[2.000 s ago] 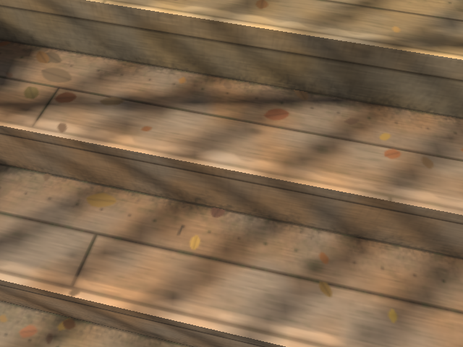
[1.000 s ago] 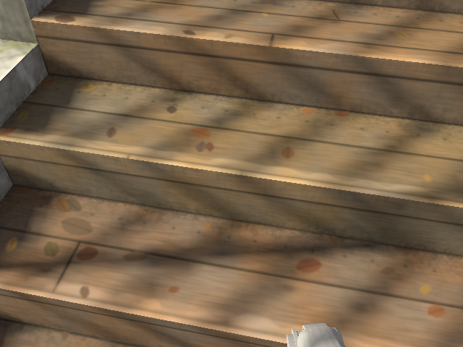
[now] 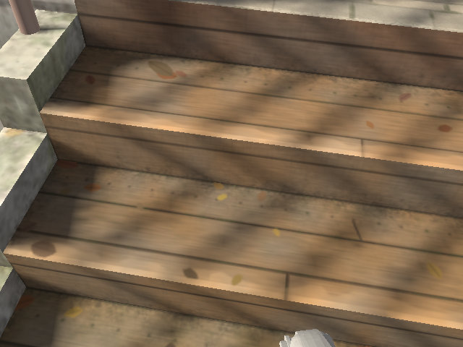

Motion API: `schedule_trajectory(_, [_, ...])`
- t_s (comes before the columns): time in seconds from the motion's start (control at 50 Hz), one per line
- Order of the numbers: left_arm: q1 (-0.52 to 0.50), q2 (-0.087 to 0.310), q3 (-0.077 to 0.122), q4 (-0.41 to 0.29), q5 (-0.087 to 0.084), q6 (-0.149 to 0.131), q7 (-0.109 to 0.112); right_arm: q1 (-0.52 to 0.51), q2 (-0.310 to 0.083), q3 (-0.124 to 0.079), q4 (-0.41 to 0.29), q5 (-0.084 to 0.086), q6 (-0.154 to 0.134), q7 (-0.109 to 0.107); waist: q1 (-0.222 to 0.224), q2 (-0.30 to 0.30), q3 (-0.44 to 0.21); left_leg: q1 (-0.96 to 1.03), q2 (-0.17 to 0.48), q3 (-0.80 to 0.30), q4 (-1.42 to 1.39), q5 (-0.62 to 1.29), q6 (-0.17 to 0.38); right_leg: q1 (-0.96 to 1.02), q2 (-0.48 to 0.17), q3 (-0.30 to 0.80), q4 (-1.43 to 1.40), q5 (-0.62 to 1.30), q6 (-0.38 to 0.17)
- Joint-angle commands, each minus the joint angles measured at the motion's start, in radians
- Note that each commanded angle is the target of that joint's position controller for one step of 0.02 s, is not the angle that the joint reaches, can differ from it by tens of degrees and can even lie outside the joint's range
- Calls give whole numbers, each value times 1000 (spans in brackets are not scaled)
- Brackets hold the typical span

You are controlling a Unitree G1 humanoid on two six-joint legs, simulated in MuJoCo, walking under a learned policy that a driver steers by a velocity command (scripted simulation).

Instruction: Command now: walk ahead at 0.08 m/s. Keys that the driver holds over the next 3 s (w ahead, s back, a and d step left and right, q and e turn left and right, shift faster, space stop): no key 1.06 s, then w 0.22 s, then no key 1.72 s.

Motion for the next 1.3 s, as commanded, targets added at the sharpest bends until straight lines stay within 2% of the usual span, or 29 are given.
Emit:
schedule_trajectory(0.02, [17, 66, -7, -26, -1, 22, -20, -172, -108, -11, -136, -46, 8, 25, 57, 67, -15, 136, 295, -291, -173, 300, 236, -239, -10, 109, 284, 71, -41])
schedule_trajectory(0.12, [-66, 36, -42, -35, 58, 14, -31, 51, -59, 10, -74, -5, -18, 12, 9, 99, -29, 256, 255, -175, -177, 466, 181, -183, -161, -72, 25, 75, 69])
schedule_trajectory(0.14, [-239, -52, -31, -157, 41, 29, 38, 147, -53, -17, -13, 128, -47, -69, -24, 21, 81, 268, 285, -227, -211, 376, 143, -150, -138, -146, -125, -115, 89])
schedule_trajectory(0.18, [-322, -83, -53, -241, 33, 42, 59, 168, -118, -36, -2, 106, -49, -125, -50, 142, 116, 379, 271, -266, -258, 325, 139, -182, -181, -146, -338, -197, 111])
schedule_trajectory(0.2, [-285, -102, -59, -255, 30, 48, 59, 143, -141, -51, -11, 82, -43, -134, -29, 196, 82, 443, 286, -254, -264, 383, 136, -152, -202, -120, -392, -197, 99])
schedule_trajectory(0.24, [-186, -87, -68, -241, -14, 68, 55, 63, -202, -90, -73, 90, 0, -118, 11, 184, 36, 277, 300, -148, -333, 525, 114, 300, -151, -194, -784, -542, 34])
schedule_trajectory(0.26, [-309, -28, -61, -236, 28, 67, -31, -85, -138, -30, -150, 52, -32, 10, 33, 189, -6, 118, 398, -240, -371, 499, 182, 330, -56, -225, -641, -564, 34])
schedule_trajectory(0.28, [-166, -1, -41, -192, 25, 51, -56, -223, -184, -44, -200, 49, -39, 57, 112, 158, -31, 180, 368, -166, -298, 484, 154, 424, -59, -175, -773, -319, 17])
schedule_trajectory(0.32, [-97, 73, -28, -116, 6, -2, -75, -5, -171, -45, -169, 75, -44, 87, 62, -37, -231, 18, 127, -47, -55, 843, 42, 778, -70, -18, -921, 128, -77])
schedule_trajectory(0.36, [138, 182, -3, -68, 69, -3, -57, -111, -137, -56, -218, 101, -24, 62, 152, -200, -257, -304, -8, -154, 219, 48, -46, 1039, -267, 489, -1418, 2, -143])
schedule_trajectory(0.4, [239, 225, 23, -6, 67, -55, -31, -174, -129, -90, -213, 123, 1, 0, 203, -245, -196, -437, -44, -489, 815, 13, -67, 944, -324, 721, -1535, -82, -129])
schedule_trajectory(0.42, [59, 58, 8, -18, -10, -16, 59, -48, -49, -69, -210, 96, 33, -34, 20, -142, -170, -291, 11, -306, 979, -39, -70, 834, -340, 492, -1502, 112, -144])
schedule_trajectory(0.44, [-11, -13, -14, -26, -7, -10, 83, -46, -58, -70, -208, 80, 56, -50, -12, -54, -108, -311, 35, -258, 974, -17, -73, 726, -289, 374, -1401, 42, -121])
schedule_trajectory(0.48, [1, -25, -7, -13, 21, -14, 85, -101, -48, -65, -237, 46, 83, -78, -1, -8, -26, -389, 3, -231, 1176, 31, -50, 651, -261, 276, -1376, -49, -100])
schedule_trajectory(0.56, [92, 32, 32, 46, 30, -49, 58, -182, -30, -51, -319, 63, 85, -91, 6, 25, 42, -554, -36, -239, 1315, 83, -11, 688, -259, 194, -1450, -138, -72])
schedule_trajectory(0.64, [138, 3, 36, 70, 23, -59, 64, -231, -49, -53, -380, 49, 105, -97, -3, -17, 49, -621, -1, -255, 1218, 147, -65, 769, -267, 133, -1513, -109, -69])
schedule_trajectory(0.78, [130, 95, 66, 4, 45, -13, 117, -192, -41, -52, -383, 89, 150, -66, 26, -123, 31, -304, 107, -82, 546, -151, -110, 826, -264, 85, -1673, -231, -84])
schedule_trajectory(0.82, [191, 124, 78, 5, 48, 13, 107, -149, -51, -63, -340, 115, 147, -59, 85, -142, 40, -58, 64, 10, 365, -215, -74, 775, -285, 69, -1706, -254, -75])
schedule_trajectory(0.86, [193, 71, 67, 39, 42, 31, 81, 16, -13, -59, -259, 101, 127, -72, 23, -34, 44, 183, 19, 21, 106, -32, -44, 698, -207, -23, -1562, -295, -30])
schedule_trajectory(0.88, [-29, -57, 3, -54, 30, -39, 12, -226, -165, -111, -307, 58, 56, 8, 40, 204, 193, 149, 20, -80, 187, 106, 45, 435, -171, -102, -1361, -354, 1])
schedule_trajectory(0.9, [10, -35, 4, -34, 1, -59, -11, -180, -170, -105, -317, 30, 18, 29, -20, 256, 92, 187, 203, -348, -46, -120, 170, 349, -72, -116, -1232, -270, 54])
schedule_trajectory(0.92, [71, 77, 43, -19, 7, -47, -19, -138, -97, -66, -325, 47, -3, 43, -25, 264, 7, 98, 303, -709, -223, -466, 231, 437, -52, 70, -1018, -233, 125])
schedule_trajectory(0.94, [93, 135, 70, -2, -4, -39, -5, -255, -144, -72, -335, 81, -21, 50, 29, 204, 107, 17, 329, -737, -247, -560, 219, 388, -33, 145, -862, -163, 157])
schedule_trajectory(0.96, [134, 173, 80, 9, 9, -43, 17, -355, -176, -73, -367, 105, -33, 45, 71, 163, 66, -10, 298, -690, -234, -550, 162, 379, -22, 155, -731, -139, 196])
schedule_trajectory(1.04, [173, 134, 75, 75, 15, -68, 30, -384, -92, -32, -346, 75, -39, 16, 80, 45, 19, -36, 219, -473, -203, -415, 99, 385, -51, 150, -709, -38, 233])
schedule_trajectory(1.12, [231, 141, 83, 118, 46, -51, -21, -397, -141, -35, -316, 120, -62, 7, 120, 78, 12, -121, 135, -234, -204, -380, 8, 710, -82, -88, -1092, -197, 299])
schedule_trajectory(1.18, [153, 152, 75, 55, 48, -63, -19, -282, -263, -86, -257, 69, -40, -6, 18, 141, 47, -2, 257, -326, -230, -391, 203, 706, -47, -147, -1179, -272, 216])
schedule_trajectory(1.24, [100, 130, 51, -14, 46, -89, 2, -303, -200, -71, -251, 80, -28, -27, 19, 129, 40, 93, 324, -416, -244, -382, 267, 715, -68, -131, -1382, -310, 69])
schedule_trajectory(1.3, [208, 79, 36, 30, 37, -116, -6, -388, -170, -68, -260, 75, 12, -24, 78, 93, 21, 47, 246, -296, -112, -252, 233, 982, -54, -161, -1711, -43, -13])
